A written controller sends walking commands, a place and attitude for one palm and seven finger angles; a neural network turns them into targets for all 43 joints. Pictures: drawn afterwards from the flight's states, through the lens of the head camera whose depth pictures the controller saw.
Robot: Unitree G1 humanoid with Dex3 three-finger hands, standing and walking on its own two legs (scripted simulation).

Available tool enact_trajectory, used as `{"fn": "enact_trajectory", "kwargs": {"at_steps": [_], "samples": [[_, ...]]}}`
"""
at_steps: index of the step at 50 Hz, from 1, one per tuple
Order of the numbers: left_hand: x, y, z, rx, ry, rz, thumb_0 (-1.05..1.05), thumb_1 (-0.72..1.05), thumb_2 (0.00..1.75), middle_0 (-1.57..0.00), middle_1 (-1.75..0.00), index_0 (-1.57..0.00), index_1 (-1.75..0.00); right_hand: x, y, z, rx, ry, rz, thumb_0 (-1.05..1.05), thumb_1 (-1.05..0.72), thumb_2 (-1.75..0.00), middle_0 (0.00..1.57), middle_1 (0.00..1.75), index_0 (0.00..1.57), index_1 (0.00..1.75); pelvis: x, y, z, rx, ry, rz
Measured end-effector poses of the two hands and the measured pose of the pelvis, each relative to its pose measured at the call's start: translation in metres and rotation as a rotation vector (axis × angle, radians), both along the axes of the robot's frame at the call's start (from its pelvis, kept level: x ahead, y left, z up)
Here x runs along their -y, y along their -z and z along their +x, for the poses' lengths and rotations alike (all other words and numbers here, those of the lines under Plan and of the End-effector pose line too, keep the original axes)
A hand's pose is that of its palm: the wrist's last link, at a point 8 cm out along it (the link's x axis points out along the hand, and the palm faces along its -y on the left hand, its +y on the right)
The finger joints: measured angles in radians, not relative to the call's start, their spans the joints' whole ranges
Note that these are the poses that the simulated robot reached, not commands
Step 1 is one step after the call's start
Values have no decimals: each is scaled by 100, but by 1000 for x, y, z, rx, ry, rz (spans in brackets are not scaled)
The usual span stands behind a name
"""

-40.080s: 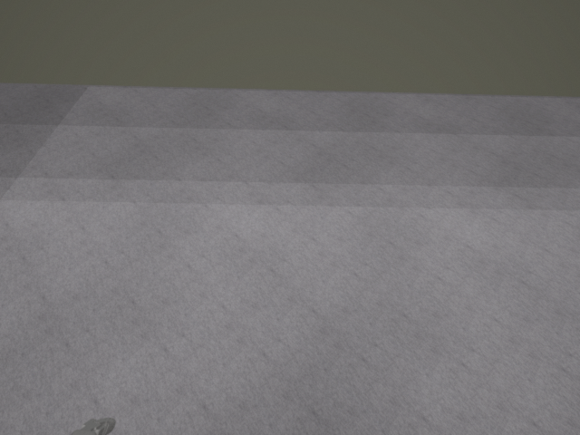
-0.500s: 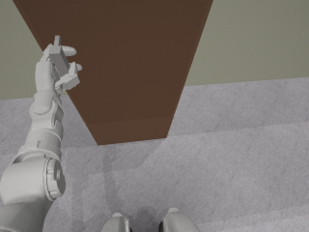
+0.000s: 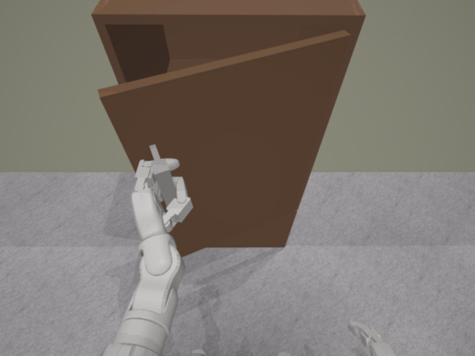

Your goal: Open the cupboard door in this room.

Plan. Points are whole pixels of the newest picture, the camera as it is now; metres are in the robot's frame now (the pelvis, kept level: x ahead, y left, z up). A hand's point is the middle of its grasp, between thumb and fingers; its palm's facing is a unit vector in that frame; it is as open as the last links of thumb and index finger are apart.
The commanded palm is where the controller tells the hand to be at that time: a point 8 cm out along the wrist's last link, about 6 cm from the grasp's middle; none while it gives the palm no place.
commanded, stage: pull the door open along its arc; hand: left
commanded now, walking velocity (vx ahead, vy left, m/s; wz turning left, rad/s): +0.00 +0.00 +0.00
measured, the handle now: (164, 179) +0.40 +0.15 +0.06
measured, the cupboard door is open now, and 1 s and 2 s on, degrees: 24 42 42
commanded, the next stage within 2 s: open thumb and fingers to let go in 0.30 s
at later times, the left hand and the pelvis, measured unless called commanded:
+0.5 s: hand (227, 247) +0.28 +0.03 +0.06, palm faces +0.38 -0.92 -0.05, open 6.3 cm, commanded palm +0.22 +0.07 +0.06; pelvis -0.01 -0.05 +0.00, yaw +4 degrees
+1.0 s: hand (221, 250) +0.27 +0.04 +0.06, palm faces +0.39 -0.92 -0.01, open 13.4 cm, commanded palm +0.23 +0.08 +0.06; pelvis -0.02 -0.05 +0.00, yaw +4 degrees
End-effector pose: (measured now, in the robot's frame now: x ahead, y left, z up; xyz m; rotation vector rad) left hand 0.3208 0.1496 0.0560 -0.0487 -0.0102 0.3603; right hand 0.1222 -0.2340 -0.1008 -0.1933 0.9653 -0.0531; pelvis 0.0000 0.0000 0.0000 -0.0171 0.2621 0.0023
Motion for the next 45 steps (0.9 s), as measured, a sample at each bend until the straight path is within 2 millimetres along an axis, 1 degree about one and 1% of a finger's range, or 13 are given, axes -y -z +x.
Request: {"fn": "enact_trajectory", "kwargs": {"at_steps": [4, 8, 12, 16, 19, 22, 26, 31, 34, 38, 41, 45], "samples": [[22, -2, -26, -28, -56, 6, 2, 69, 76, -32, -135, -39, -135, -10, -5, 28, 75, -49, 20, 1, -91, -90, 20, 29, 20, 30, 5, 0, -2, 28, -13, 6], [41, -4, -50, -49, -49, 31, 2, 68, 73, -33, -135, -38, -135, -17, -13, 47, 144, -79, 41, 1, -91, -90, 20, 29, 20, 30, 13, -1, -4, 54, -24, 12], [56, -6, -69, -63, -3, 55, 2, 66, 71, -35, -134, -36, -135, -20, -20, 57, 197, -95, 65, 1, -90, -90, 20, 29, 20, 30, 22, -1, -5, 77, -35, 15], [70, -8, -83, -84, 48, 67, 2, 65, 70, -34, -133, -37, -135, -16, -23, 61, 227, -100, 87, 1, -90, -90, 20, 29, 20, 30, 30, -2, -5, 95, -40, 21], [78, -9, -89, -97, 60, 74, 2, 65, 70, -33, -132, -38, -135, -9, -24, 61, 235, -99, 89, 1, -90, -90, 21, 29, 20, 30, 37, -3, -4, 104, -43, 27], [80, -9, -89, -98, 21, 73, 2, 64, 73, -34, -132, -38, -135, 1, -21, 59, 227, -104, 69, 1, -90, -90, 21, 29, 20, 30, 44, -3, -6, 109, -54, 33], [77, -9, -85, -95, -43, 68, 2, 61, 75, -36, -132, -38, -134, 16, -14, 52, 194, -106, 40, 1, -90, -90, 20, 29, 20, 30, 52, -3, -10, 103, -61, 40], [74, -10, -88, -78, -86, 56, 3, 50, 72, -37, -131, -37, -132, 31, -9, 40, 163, -91, 24, 1, -90, -90, 20, 29, 20, 30, 58, -3, -13, 96, -64, 49], [72, -10, -91, -64, -94, 53, 2, 39, 68, -36, -130, -37, -130, 38, -6, 32, 144, -83, 13, 1, -90, -90, 20, 29, 20, 30, 60, -3, -15, 94, -65, 50], [72, -7, -90, -59, -86, 47, 2, 18, 59, -35, -128, -35, -128, 43, -2, 23, 120, -71, 0, 1, -90, -90, 20, 29, 20, 30, 60, -3, -18, 89, -65, 51], [72, -6, -90, -54, -79, 46, 1, 0, 51, -34, -126, -34, -126, 43, -1, 19, 111, -60, -4, 1, -90, -90, 20, 29, 20, 30, 58, -2, -19, 86, -62, 50], [71, -6, -90, -49, -63, 43, 1, -22, 42, -32, -122, -33, -122, 38, -1, 17, 115, -53, -1, 1, -91, -90, 20, 29, 20, 30, 54, -2, -20, 86, -58, 49]]}}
